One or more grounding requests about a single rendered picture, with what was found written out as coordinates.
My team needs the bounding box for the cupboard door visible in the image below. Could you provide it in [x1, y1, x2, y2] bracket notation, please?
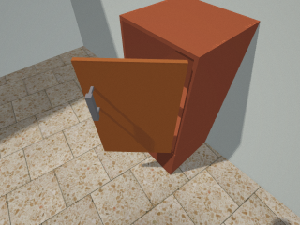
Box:
[70, 57, 188, 153]

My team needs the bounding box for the handle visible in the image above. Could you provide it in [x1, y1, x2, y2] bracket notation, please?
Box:
[84, 86, 100, 121]

